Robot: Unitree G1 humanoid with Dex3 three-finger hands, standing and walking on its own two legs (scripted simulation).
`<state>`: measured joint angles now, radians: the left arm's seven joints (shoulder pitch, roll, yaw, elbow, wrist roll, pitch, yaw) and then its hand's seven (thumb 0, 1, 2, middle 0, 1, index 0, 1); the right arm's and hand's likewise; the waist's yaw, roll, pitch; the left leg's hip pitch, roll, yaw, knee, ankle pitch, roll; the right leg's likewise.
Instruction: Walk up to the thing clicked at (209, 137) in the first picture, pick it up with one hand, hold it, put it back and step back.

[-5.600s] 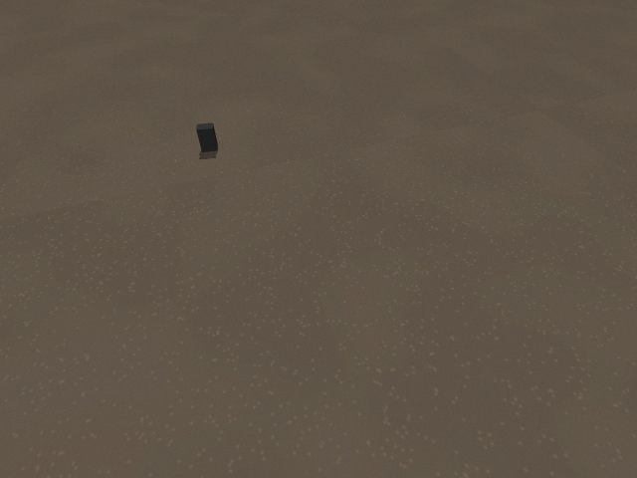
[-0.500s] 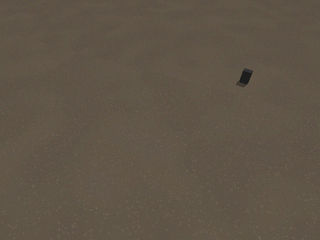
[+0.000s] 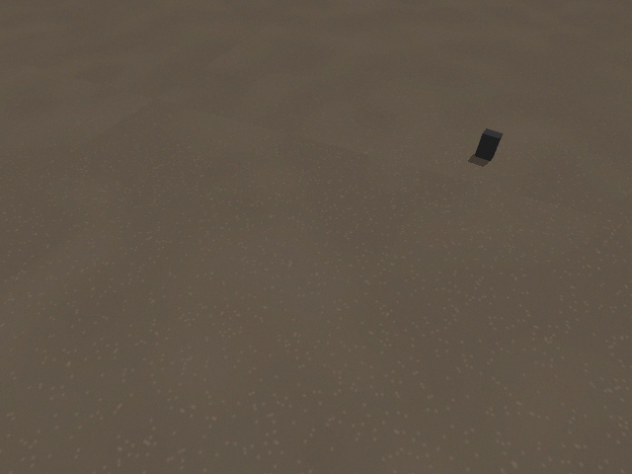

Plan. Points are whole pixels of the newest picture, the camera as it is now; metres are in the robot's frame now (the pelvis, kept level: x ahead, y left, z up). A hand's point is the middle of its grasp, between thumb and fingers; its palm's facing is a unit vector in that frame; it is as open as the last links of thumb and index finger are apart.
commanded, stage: stand
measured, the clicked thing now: (488, 145) +1.82 -0.91 -0.71
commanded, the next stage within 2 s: walk up in 0.12 s
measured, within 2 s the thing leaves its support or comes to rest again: neither
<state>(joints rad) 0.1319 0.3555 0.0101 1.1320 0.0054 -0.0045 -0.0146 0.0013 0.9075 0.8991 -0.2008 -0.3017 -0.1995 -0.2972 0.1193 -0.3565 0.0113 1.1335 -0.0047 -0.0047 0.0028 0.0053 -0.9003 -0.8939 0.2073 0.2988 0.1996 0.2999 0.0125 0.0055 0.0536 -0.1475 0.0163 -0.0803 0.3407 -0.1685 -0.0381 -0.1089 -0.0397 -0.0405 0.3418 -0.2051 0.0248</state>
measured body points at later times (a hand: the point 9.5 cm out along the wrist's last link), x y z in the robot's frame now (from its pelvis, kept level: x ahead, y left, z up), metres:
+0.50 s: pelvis -0.01 +0.00 -0.01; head +0.03 +0.00 +0.43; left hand +0.12 +0.31 -0.14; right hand +0.04 -0.33 -0.13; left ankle +0.01 +0.14 -0.75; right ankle -0.03 -0.11 -0.73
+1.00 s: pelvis +0.00 +0.02 -0.02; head +0.04 +0.02 +0.43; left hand +0.18 +0.29 -0.14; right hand -0.02 -0.30 -0.13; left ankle +0.05 +0.13 -0.75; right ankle -0.04 -0.11 -0.72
